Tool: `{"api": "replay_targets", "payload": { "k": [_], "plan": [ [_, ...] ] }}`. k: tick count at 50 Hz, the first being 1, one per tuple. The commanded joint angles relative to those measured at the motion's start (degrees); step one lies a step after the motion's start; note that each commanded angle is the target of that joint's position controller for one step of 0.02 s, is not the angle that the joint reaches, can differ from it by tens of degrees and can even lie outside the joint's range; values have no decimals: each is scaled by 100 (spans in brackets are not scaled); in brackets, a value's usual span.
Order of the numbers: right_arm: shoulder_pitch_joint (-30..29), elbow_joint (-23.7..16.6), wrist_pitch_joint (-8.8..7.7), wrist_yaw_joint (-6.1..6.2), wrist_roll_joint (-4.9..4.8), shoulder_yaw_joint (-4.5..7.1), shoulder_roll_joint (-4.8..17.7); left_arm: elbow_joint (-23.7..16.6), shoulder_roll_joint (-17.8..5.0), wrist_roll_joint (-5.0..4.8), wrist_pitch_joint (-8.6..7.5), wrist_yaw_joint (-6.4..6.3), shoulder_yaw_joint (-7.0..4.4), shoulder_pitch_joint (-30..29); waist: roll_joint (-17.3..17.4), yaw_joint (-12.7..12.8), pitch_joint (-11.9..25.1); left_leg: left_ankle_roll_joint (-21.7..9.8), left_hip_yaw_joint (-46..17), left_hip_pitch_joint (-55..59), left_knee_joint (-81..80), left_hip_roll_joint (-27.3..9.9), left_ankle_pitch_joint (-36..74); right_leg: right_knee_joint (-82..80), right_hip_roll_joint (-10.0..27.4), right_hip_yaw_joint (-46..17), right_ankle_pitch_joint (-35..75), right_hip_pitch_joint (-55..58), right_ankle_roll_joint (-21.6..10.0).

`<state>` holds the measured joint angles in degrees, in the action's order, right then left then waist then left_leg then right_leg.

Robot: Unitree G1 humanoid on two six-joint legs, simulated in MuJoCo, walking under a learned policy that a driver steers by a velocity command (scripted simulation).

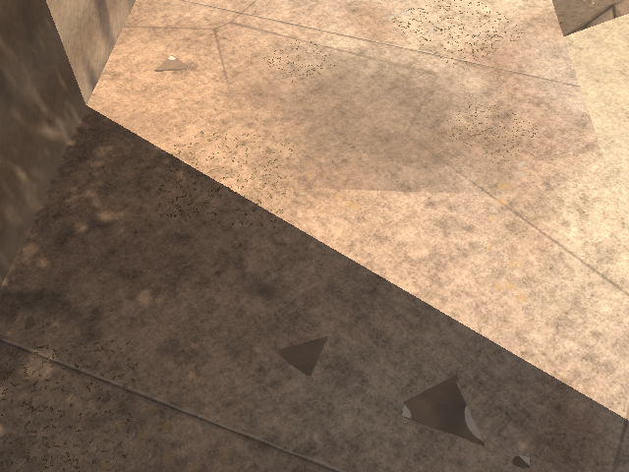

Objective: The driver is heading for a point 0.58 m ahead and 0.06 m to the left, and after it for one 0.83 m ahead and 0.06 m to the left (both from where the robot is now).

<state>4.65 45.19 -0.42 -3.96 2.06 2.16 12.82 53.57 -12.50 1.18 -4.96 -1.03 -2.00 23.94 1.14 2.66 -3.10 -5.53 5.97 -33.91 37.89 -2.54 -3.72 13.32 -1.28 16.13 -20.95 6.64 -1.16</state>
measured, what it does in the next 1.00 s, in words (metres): walks ahead: left foot, then right foot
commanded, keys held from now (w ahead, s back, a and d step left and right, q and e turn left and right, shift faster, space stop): w+q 0.34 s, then w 0.26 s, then w+e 0.40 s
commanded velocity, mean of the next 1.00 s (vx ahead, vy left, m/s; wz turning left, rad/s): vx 0.50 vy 0.00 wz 0.19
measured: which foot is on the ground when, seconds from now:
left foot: up 0.00-0.06, down 0.08-0.62, up 0.64-1.00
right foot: down 0.00-0.08, up 0.10-0.60, down 0.62-1.00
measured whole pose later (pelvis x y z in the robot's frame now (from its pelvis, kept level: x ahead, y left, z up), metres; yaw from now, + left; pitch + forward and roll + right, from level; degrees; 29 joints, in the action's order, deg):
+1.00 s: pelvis +0.54 +0.07 +0.01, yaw +9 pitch +1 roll -1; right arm 4.3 42.7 -2.3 -1.6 2.1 0.4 14.2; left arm 51.4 -13.8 0.1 -3.1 0.9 -3.2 25.7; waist 2.2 4.4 -2.0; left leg 2.4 -2.5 -34.1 39.9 -4.1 -5.4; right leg 15.9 -6.6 -5.6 -12.4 -4.2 -4.8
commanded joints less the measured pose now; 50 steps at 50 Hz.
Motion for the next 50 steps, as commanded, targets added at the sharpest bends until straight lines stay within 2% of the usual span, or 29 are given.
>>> {"api": "replay_targets", "payload": {
  "k": [1,2,3,4,5,6,7,8,9,10,11,14,18,25,27,28,29,30,31,32,33,34,35,36,37,40,42,45,50],
  "plan": [
    [68,-364,-58,50,20,112,415,-173,-1071,22,35,-86,-232,53,-686,-315,96,-360,396,570,-180,502,-782,970,1684,-173,6494,112,-499],
    [546,-245,-80,82,21,176,523,-178,-1161,34,97,-91,-258,11,-702,-523,398,-509,410,1109,-300,702,-1056,1799,1690,-147,6775,89,-503],
    [1303,-14,-133,135,61,274,674,-218,-1212,12,147,-80,-268,-54,-550,-874,835,-685,288,2160,-741,853,-945,2994,1619,-87,6186,-343,-425],
    [2119,184,-148,228,129,451,1167,-385,-1078,9,140,-53,-229,-78,-11,-1208,1381,-995,-921,3563,-1067,32,-1449,4717,1425,-64,4278,-1546,-250],
    [1787,21,-89,274,7,614,1810,-826,-498,-77,82,70,-137,31,1481,-704,1827,-1960,-4316,5278,-1687,-1638,-1274,6995,21,-486,-885,-4234,156],
    [1947,-20,-10,299,-129,613,1749,-995,-947,-10,6,96,-189,-664,371,-1036,1827,-2029,-4663,5190,-2174,-1708,-934,7261,82,-1688,-663,-4946,119],
    [1648,46,-9,358,-153,542,1488,-1101,-820,-70,-70,117,-142,-956,91,-849,1053,-1832,-3789,4552,-2211,-1621,-562,6925,447,-1827,-137,-5140,62],
    [1437,90,-40,371,-171,454,1154,-1034,-804,-80,-115,104,-131,-849,-291,-549,495,-1533,-3231,3640,-2320,-1355,136,6232,662,-1792,157,-4777,55],
    [1231,87,-92,390,-182,398,992,-1036,-779,8,-47,97,-137,-867,-353,-329,288,-1310,-2774,3102,-2371,-1011,599,5782,798,-1843,184,-4424,99],
    [1059,40,-140,400,-195,353,885,-977,-748,112,76,104,-123,-685,-286,-160,286,-1212,-2437,2743,-2446,-783,925,5558,823,-1831,218,-4043,164],
    [1058,27,-203,382,-210,333,870,-963,-717,163,187,125,-125,-597,-220,-94,346,-1187,-2286,2598,-2483,-666,1158,5378,815,-1803,222,-3874,221],
    [1323,86,-302,341,-215,382,1090,-1115,-621,170,337,177,-108,-885,-90,-116,274,-1129,-2078,2380,-2629,-423,1230,4780,785,-1646,619,-4028,376],
    [1800,158,-292,340,-216,382,1097,-1430,-650,138,354,197,-102,-1820,135,-456,74,-870,-2155,2737,-2699,-310,996,3719,743,-1620,1544,-4607,466],
    [2450,366,-340,437,-135,295,1025,-1755,-592,76,234,292,-9,-2817,259,-881,-15,-665,-2129,3748,-2395,-504,1952,2334,448,-1449,2080,-4579,173],
    [2382,384,-353,480,-103,295,1111,-1792,-673,60,189,295,-23,-2764,323,-768,-59,-587,-2183,3877,-2263,-659,2307,2009,350,-1467,1834,-4232,-9],
    [2234,372,-363,495,-98,296,1158,-1726,-730,56,169,279,-45,-2493,358,-595,-32,-488,-2128,3809,-2116,-678,2688,1812,260,-1457,1637,-3780,-118],
    [2111,366,-380,500,-95,301,1219,-1591,-831,46,149,238,-94,-2066,395,-396,123,-392,-2049,3749,-1757,-641,3471,1704,77,-1394,1370,-3151,-224],
    [2042,388,-386,481,-81,302,1260,-1358,-945,34,115,173,-158,-1357,305,-79,478,-305,-1897,3709,-958,-478,4039,1481,-111,-1303,1266,-2315,-342],
    [1964,374,-405,456,-91,279,1218,-1122,-1100,76,65,96,-225,-483,131,346,987,-209,-1618,3237,159,-238,3556,1304,171,-1524,1387,-1132,-529],
    [2182,170,-434,430,-191,165,792,-1054,-1591,211,42,17,-331,333,-637,477,1814,-32,-1279,2039,1987,244,1576,1238,1559,-3352,662,330,-968],
    [2805,239,-419,402,-257,155,632,-887,-1891,172,110,87,-440,335,-1776,105,2025,142,-1022,531,3403,1183,-2601,490,2497,-5830,922,966,-1686],
    [2366,253,-391,422,-24,180,943,-943,-1360,-35,167,165,-336,-187,-785,-74,1194,58,-1298,6,3661,680,-2261,280,2189,-5719,241,300,-1565],
    [1855,150,-405,376,8,171,933,-1020,-1030,-94,173,206,-263,-657,-370,-153,541,86,-1163,-57,3414,395,-1737,199,1948,-4814,363,-460,-1467],
    [1552,56,-416,345,17,139,853,-1019,-853,-52,161,227,-211,-844,-229,-213,297,117,-1056,2,3110,205,-1479,72,1630,-4281,921,-892,-1346],
    [1467,1,-383,316,61,126,809,-941,-801,-58,136,218,-185,-799,-343,-299,172,190,-999,99,2865,83,-1405,2,1403,-3921,1504,-1169,-1273],
    [1492,-43,-273,260,100,53,645,-708,-887,-115,45,211,-212,-493,-553,-432,306,448,-828,391,2337,-10,-1360,-149,1103,-3412,2470,-1468,-1318],
    [1125,-172,-238,251,87,15,603,-643,-1008,-130,49,185,-259,-348,-531,-390,205,605,-716,211,1903,-71,-1169,-315,1017,-3271,2318,-1627,-1388],
    [249,-469,-229,246,53,-45,553,-571,-1025,-136,90,173,-291,-94,-508,-177,-15,784,-626,4,930,-114,-495,-456,860,-3183,2090,-1721,-1299],
    [-610,-766,-279,247,-41,-103,543,-515,-1122,-85,126,156,-360,314,-532,143,95,836,-615,243,-89,95,83,-20,825,-3280,2596,-1379,-1123]
  ]
}}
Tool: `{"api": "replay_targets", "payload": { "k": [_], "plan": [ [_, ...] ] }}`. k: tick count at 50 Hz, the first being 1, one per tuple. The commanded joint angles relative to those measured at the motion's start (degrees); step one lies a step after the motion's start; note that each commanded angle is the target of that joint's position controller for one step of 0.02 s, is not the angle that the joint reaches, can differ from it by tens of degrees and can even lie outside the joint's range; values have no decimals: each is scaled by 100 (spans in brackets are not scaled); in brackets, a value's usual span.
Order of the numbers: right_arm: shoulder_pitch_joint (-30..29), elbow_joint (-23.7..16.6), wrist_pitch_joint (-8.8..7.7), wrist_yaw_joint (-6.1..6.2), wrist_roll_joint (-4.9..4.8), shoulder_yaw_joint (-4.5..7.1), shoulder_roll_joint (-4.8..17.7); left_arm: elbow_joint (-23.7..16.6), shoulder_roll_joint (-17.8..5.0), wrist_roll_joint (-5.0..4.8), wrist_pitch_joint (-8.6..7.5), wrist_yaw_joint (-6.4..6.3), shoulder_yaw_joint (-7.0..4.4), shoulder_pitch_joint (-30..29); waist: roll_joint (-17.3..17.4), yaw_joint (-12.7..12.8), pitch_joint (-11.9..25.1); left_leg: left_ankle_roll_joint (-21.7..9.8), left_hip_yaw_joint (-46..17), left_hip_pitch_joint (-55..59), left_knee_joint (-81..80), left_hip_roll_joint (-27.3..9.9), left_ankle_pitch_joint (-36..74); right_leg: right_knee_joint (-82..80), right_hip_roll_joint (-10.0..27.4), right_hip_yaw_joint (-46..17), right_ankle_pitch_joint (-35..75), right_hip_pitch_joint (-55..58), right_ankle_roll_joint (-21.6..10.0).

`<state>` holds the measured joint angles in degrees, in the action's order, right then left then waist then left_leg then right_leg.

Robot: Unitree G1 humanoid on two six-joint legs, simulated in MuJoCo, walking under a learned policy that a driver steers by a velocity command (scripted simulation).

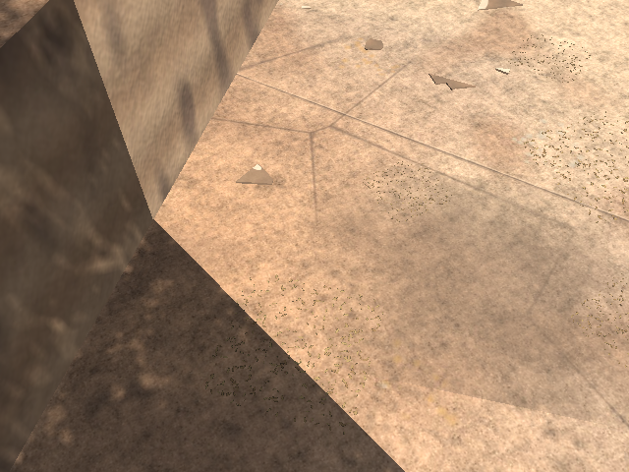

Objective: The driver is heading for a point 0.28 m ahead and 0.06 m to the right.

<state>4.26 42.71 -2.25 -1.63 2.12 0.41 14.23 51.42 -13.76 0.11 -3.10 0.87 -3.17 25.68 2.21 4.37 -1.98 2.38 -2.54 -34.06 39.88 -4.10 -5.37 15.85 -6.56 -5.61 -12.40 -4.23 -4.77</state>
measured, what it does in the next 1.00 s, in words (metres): walks ahead: left foot, then right foot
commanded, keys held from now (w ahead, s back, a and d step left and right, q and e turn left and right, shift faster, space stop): w+e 0.10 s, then no key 0.90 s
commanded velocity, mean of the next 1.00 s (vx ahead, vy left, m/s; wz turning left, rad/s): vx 0.17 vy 0.00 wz -0.16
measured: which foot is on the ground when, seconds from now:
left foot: up 0.00-0.12, down 0.14-1.00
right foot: down 0.00-0.14, up 0.16-0.52, down 0.54-1.00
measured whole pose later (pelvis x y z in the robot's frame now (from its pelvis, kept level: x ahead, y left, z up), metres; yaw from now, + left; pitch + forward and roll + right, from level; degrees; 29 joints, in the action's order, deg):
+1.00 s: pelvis +0.21 +0.01 +0.00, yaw -9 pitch -2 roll +0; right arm 15.7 61.8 0.6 2.1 0.7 0.5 11.7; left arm 59.6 -12.0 0.2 -0.3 -2.1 -0.1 12.9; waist 0.4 -0.3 -2.2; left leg -0.1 2.9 -4.8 21.3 -0.5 -14.6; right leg 22.5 -2.8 -0.1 -10.4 -10.1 -2.9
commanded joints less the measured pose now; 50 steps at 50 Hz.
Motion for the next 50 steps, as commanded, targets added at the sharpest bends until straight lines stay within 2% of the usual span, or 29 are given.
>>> {"api": "replay_targets", "payload": {
  "k": [1,2,4,5,6,7,8,9,10,11,12,13,14,16,18,20,22,24,26,27,28,29,30,31,33,35,37,50],
  "plan": [
    [-648,-565,-115,25,-63,72,427,-313,-1015,41,-49,-45,-254,160,-661,-14,7,23,211,352,-419,295,194,-136,1388,-1183,1892,-221,-727],
    [-647,-595,-138,36,-74,81,469,-343,-1049,58,-39,-61,-270,123,-694,-48,33,-16,164,517,-567,328,81,5,1426,-1281,1986,-184,-671],
    [-269,-529,-193,74,-83,133,611,-444,-1146,78,-21,-93,-313,-112,-743,-279,123,-127,112,1238,-950,425,-277,339,1464,-1495,1995,-310,-507],
    [189,-397,-235,114,-80,174,682,-493,-1188,67,-22,-92,-328,-263,-672,-517,263,-210,157,1914,-1267,514,-342,742,1349,-1500,2103,-473,-407],
    [794,-223,-320,191,-3,253,883,-478,-1064,27,-47,-69,-298,-243,-336,-766,577,-379,-1,2764,-1598,300,-239,1691,968,-1173,2254,-628,-236],
    [1654,-196,-378,291,145,345,1300,-656,-668,-51,-88,-63,-188,-232,321,-1065,1398,-719,-1197,3903,-1723,-1020,-622,3234,606,-630,1198,-1159,-33],
    [1638,-200,-274,313,154,465,1781,-761,-276,-188,-51,-111,-111,529,1494,-679,1796,-1456,-3338,4810,-2100,-2276,341,4545,-227,85,-2004,-2652,152],
    [1479,-183,-201,272,-8,424,1336,-545,-737,25,61,-177,-176,593,731,-545,1424,-1659,-3522,4296,-1990,-2194,835,5141,220,12,-2020,-2983,127],
    [1192,-228,-217,232,-69,283,792,-485,-752,89,108,-154,-199,251,116,-497,835,-1582,-2595,3694,-1946,-1847,1607,5251,347,-63,-1652,-2898,156],
    [1001,-202,-238,202,-81,201,527,-523,-629,107,131,-122,-178,-32,-7,-448,571,-1457,-1784,3259,-2004,-1538,2521,5065,464,-29,-1437,-2768,222],
    [948,-155,-265,203,-88,152,405,-555,-567,138,180,-88,-172,-200,228,-396,485,-1305,-1244,3048,-2069,-1276,3089,4820,574,-5,-1309,-2636,275],
    [917,-88,-288,205,-104,145,411,-558,-526,166,244,-48,-162,-211,488,-324,464,-1250,-879,2854,-2124,-1066,3532,4710,552,53,-1188,-2451,350],
    [983,-12,-321,192,-114,158,476,-548,-499,166,290,-26,-158,-209,563,-293,535,-1244,-674,2764,-2126,-985,4008,4657,454,82,-1030,-2277,395],
    [1026,91,-357,187,-123,175,558,-540,-461,120,337,-7,-136,-257,502,-207,688,-1330,-426,2748,-2161,-966,4366,4402,364,64,-809,-2155,466],
    [964,170,-327,196,-113,160,566,-555,-380,135,373,-9,-76,-481,451,-175,671,-1335,-184,2626,-2194,-900,4205,3757,412,158,-609,-2033,512],
    [941,252,-281,195,-114,145,575,-580,-269,134,402,-13,18,-796,576,-234,637,-1262,79,2380,-2204,-750,3947,2954,487,365,-305,-1602,512],
    [1120,382,-225,182,-115,168,662,-587,-291,111,416,-39,70,-1049,671,-370,655,-1259,77,2350,-2150,-734,3648,2431,496,545,-116,-1278,492],
    [1259,495,-156,180,-132,185,706,-569,-324,96,390,-79,101,-1181,619,-442,623,-1258,-75,2379,-2032,-790,3116,1951,512,627,-33,-1036,428],
    [1183,548,-78,216,-191,171,675,-500,-286,124,313,-126,145,-1158,353,-300,517,-1043,-156,2133,-1792,-702,1930,844,559,619,595,-404,297],
    [1308,576,-60,236,-158,142,583,-474,-456,169,267,-169,131,-1157,53,-314,538,-800,-186,1883,-1678,-568,1005,461,895,192,1094,62,235],
    [1509,519,-50,235,-102,90,388,-471,-815,213,214,-225,87,-1033,-534,-455,679,-568,32,1586,-1299,-251,-204,435,1793,-674,2309,500,102],
    [2135,708,25,256,-195,9,32,-461,-915,71,247,-246,90,-1370,-1127,-822,694,-464,343,1872,-1500,184,-1500,499,2276,-986,2886,63,-461],
    [2036,896,127,316,-161,14,193,-458,-623,13,257,-217,144,-1570,-936,-692,463,-416,311,2298,-1739,182,-1420,413,2058,-922,2112,-492,-473],
    [1806,900,169,330,-130,66,351,-448,-513,25,254,-197,176,-1739,-910,-668,126,-390,258,2379,-1863,203,-1101,359,1695,-714,1456,-803,-250],
    [1589,965,199,299,-128,133,532,-304,-473,40,254,-225,201,-1603,-868,-550,18,-385,164,2511,-1921,77,-584,289,1341,-460,1147,-853,-15],
    [1668,1126,186,292,-142,95,360,-103,-483,-7,233,-259,187,-1413,-619,-534,71,-376,115,2538,-2028,-10,-377,369,1253,-340,1346,-606,33],
    [1636,1266,174,321,-147,91,308,10,-459,-6,214,-266,184,-1380,-392,-509,111,-365,104,2568,-2089,-33,-302,450,1251,-303,1607,-451,18],
    [1473,1913,265,393,-144,69,184,724,-379,16,236,-314,220,-1188,-239,-497,-41,-406,71,2806,-2159,-120,-354,224,1156,-243,1170,-616,60]
  ]
}}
